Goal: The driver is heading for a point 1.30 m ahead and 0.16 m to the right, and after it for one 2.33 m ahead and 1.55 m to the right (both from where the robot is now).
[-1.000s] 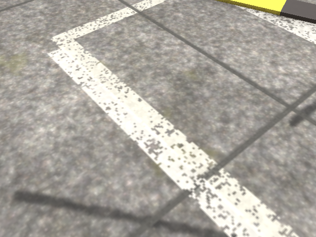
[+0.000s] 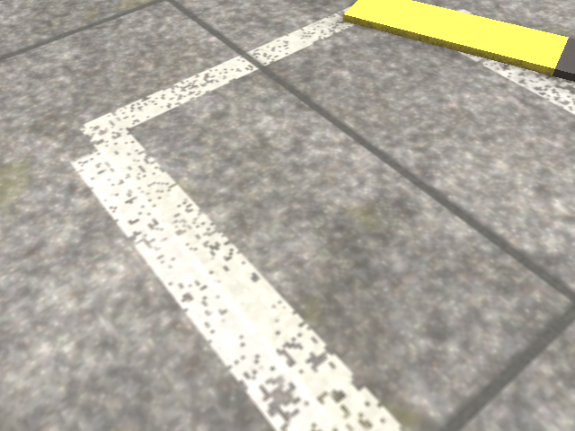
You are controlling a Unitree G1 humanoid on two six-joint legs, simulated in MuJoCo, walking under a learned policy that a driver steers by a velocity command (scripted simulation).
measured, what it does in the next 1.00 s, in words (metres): walks ahead: left foot, then right foot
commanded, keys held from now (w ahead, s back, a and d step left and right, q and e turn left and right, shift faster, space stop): w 1.00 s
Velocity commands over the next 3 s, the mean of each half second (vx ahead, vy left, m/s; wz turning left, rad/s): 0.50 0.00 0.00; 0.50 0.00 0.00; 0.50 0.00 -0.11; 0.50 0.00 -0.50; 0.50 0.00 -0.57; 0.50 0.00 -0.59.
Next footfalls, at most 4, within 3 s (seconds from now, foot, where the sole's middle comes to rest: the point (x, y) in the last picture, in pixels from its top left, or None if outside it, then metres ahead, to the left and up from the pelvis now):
0.26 left None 0.32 0.09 -0.78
0.82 right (352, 385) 0.62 -0.09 -0.78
1.38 left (281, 282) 0.92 0.10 -0.78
1.92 right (360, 220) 1.15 -0.13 -0.78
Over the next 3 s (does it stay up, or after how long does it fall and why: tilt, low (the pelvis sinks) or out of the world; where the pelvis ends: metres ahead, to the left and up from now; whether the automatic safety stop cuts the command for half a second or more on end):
stays up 1.49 -0.33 -0.02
